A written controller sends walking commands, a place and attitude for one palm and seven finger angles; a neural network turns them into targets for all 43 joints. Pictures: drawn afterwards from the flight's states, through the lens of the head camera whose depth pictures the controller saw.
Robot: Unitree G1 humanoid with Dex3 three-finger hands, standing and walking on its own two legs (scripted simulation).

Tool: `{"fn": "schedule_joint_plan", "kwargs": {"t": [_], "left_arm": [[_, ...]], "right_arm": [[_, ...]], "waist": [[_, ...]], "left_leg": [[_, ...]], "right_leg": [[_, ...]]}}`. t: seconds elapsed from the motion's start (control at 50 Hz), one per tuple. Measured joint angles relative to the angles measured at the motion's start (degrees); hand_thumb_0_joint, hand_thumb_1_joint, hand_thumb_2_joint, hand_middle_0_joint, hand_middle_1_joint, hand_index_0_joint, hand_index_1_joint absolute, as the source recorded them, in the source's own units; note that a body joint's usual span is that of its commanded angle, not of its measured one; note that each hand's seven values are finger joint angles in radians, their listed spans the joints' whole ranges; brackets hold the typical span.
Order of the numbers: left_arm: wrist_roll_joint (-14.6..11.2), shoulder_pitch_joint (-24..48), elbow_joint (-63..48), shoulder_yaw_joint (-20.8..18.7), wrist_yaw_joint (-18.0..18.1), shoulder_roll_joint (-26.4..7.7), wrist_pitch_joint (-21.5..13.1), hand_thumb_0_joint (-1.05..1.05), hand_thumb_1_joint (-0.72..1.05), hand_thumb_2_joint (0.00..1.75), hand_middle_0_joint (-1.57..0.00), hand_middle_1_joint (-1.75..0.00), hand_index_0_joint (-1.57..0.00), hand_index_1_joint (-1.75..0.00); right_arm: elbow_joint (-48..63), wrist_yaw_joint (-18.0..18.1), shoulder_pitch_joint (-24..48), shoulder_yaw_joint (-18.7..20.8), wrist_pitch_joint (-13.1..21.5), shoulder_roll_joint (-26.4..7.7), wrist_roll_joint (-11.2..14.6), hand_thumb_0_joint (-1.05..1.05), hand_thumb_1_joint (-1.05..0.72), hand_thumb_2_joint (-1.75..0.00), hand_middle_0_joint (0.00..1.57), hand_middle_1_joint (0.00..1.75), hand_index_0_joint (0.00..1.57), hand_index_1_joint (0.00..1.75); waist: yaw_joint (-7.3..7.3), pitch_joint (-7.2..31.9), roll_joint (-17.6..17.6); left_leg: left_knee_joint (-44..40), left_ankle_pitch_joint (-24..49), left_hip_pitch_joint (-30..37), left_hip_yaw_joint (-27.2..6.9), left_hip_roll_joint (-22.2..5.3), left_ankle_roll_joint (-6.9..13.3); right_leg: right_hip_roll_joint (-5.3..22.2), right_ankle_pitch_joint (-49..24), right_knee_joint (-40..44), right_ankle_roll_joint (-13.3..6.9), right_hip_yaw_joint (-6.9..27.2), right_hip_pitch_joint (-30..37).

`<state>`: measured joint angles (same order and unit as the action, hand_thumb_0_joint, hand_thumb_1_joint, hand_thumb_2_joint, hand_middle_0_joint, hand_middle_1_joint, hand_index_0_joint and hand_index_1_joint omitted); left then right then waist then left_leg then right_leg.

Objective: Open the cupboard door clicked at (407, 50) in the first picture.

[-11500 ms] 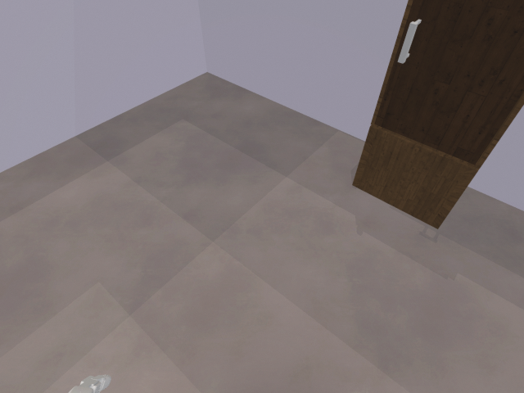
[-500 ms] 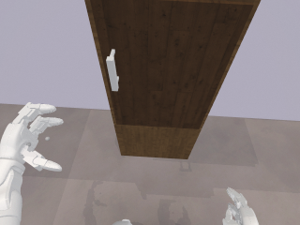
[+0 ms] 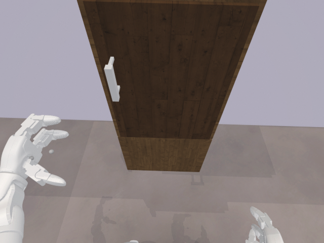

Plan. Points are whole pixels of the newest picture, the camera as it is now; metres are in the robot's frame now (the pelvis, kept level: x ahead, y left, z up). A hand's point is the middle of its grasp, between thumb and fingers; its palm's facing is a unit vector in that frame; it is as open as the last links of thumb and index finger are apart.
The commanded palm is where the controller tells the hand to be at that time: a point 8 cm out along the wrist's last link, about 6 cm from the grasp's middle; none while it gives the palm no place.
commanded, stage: raise the hand with hooked fingers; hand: left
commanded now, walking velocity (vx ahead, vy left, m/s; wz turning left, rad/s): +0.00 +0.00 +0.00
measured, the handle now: (113, 79) +0.57 +0.19 +0.06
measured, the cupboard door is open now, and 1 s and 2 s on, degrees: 0 0 0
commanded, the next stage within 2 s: move the hooked fingers beside the handle in 0.04 s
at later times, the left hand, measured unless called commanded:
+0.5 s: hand (66, 132) +0.34 +0.26 +0.08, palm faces +0.00 -1.00 -0.01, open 14.0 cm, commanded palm +0.31 +0.31 +0.08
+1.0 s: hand (80, 110) +0.42 +0.25 +0.08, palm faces +0.01 -1.00 -0.01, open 14.0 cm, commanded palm +0.40 +0.30 +0.07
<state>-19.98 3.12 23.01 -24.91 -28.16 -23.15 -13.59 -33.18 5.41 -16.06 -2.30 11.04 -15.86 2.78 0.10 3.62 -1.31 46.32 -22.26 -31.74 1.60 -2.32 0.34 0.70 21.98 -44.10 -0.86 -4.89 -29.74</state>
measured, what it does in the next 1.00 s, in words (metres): stands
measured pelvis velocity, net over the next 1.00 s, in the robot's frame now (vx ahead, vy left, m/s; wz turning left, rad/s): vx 0.00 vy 0.00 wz -0.02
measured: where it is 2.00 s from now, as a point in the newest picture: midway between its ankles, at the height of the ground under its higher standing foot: outside the picture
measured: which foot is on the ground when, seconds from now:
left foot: down 0.00-1.00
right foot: down 0.00-1.00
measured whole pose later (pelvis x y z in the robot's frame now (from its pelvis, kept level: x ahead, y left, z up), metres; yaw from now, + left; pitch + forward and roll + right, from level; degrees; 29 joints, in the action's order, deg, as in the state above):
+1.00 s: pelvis +0.00 +0.00 -0.01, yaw -1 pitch +13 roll -2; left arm -12.4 33.9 53.1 -24.6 -24.4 -28.5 -17.9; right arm -35.8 4.4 -19.1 -2.1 4.1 -16.1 2.1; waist -4.2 3.8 -0.4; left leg 49.7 -22.9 -39.9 2.2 -2.7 0.7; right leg 0.4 22.1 -47.2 -0.7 -4.1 -38.1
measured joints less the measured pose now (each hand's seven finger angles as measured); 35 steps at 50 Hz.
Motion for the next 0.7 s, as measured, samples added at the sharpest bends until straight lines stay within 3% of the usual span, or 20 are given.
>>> {"fn": "schedule_joint_plan", "kwargs": {"t": [0.16, 0.28, 0.42, 0.7], "left_arm": [[-0.5, 1.41, 3.08, -0.1, -0.88, -0.28, 1.2, -0.01, -0.5, 0.3, -0.3, -1.2, -0.3, -1.2], [0.65, 4.58, 5.12, 0.45, -0.18, 0.05, -0.16, -0.02, -0.5, 0.3, -0.3, -1.2, -0.3, -1.2], [2.19, 12.03, 10.72, 0.76, 0.11, -1.56, -0.45, -0.02, -0.5, 0.3, -0.3, -1.2, -0.3, -1.2], [4.19, 17.53, 17.41, 0.23, 2.58, -2.39, -1.56, -0.01, -0.5, 0.3, -0.3, -1.2, -0.3, -1.2]], "right_arm": [[0.28, 0.06, 0.7, -0.31, -0.26, -0.03, 0.18, 0.01, -0.9, -0.9, 0.2, 0.3, 0.2, 0.3], [-0.32, 0.47, 0.96, -0.28, -0.24, -0.27, 0.1, 0.01, -0.9, -0.9, 0.2, 0.3, 0.2, 0.3], [-1.35, 0.68, 0.88, -0.38, -0.92, -0.2, 0.13, 0.01, -0.9, -0.9, 0.2, 0.3, 0.2, 0.3], [-1.33, -0.6, -2.74, 0.36, -4.09, -0.4, -0.04, 0.01, -0.9, -0.9, 0.2, 0.3, 0.2, 0.3]], "waist": [[0.22, 0.2, -0.45], [0.34, -0.38, -0.15], [-0.68, -0.74, 0.3], [-2.28, 0.09, 0.23]], "left_leg": [[0.01, 0.19, -0.33, -0.16, -0.07, -0.27], [0.73, 0.16, -1.16, -0.58, -0.04, -0.4], [1.26, 0.23, -2.46, -0.69, -0.14, -0.46], [1.08, -0.07, -3.67, 0.65, -0.23, 0.02]], "right_leg": [[-0.08, 0.09, -0.36, -0.26, -0.13, -0.46], [-0.03, 0.28, -1.09, -0.39, -0.51, -1.11], [-0.12, 0.16, -1.52, -0.53, -0.59, -2.38], [-0.19, 0.03, -1.54, -0.04, 0.79, -4.21]]}}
